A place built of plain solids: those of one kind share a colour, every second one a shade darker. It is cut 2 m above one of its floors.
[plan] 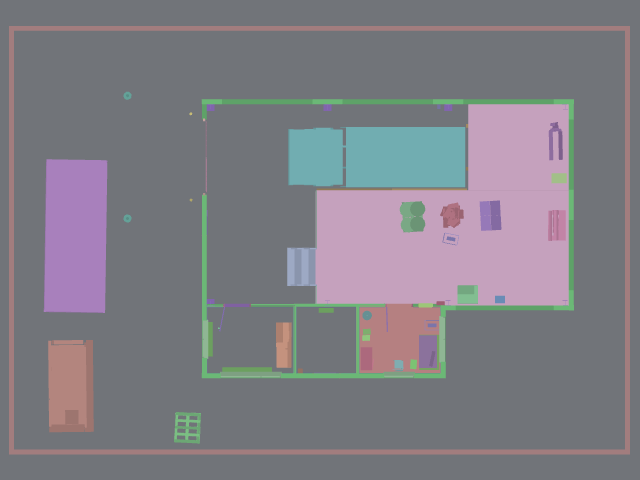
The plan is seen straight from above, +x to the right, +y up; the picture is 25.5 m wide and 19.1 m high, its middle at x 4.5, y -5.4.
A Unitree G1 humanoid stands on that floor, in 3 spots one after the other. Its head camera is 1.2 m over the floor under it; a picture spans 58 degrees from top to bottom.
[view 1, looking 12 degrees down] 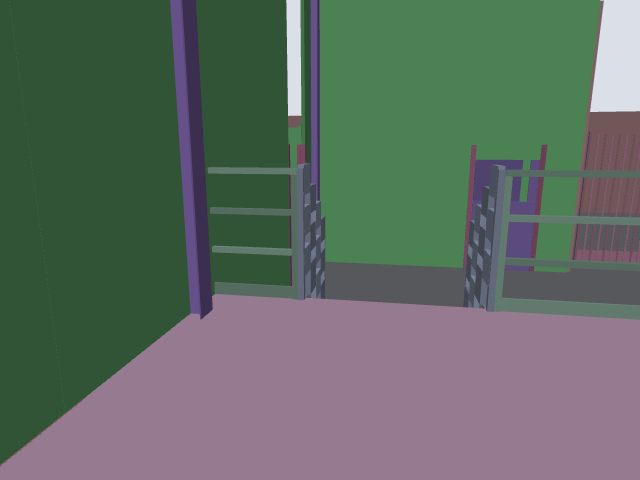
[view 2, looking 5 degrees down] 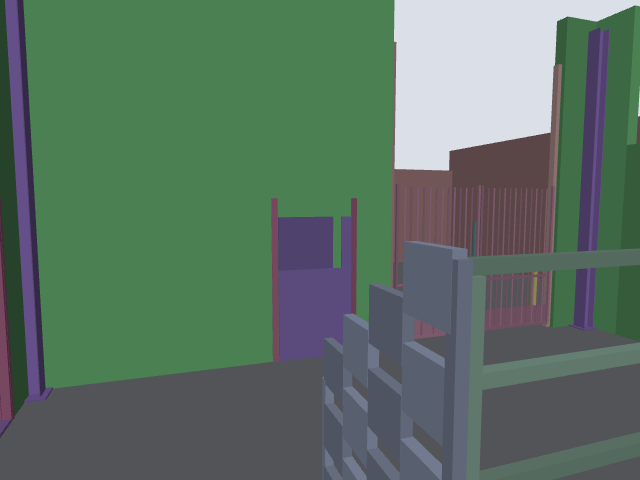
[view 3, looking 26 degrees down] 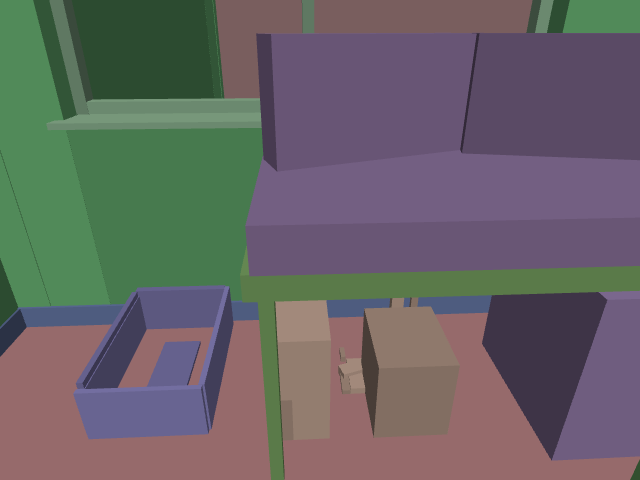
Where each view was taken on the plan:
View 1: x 7.62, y -6.47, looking -170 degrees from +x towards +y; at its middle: door_landing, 4.13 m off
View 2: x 5.32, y -6.47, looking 161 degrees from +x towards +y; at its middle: door_leaf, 5.63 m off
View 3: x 7.65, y -9.30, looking -3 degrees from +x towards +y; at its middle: desk_load_drowned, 0.88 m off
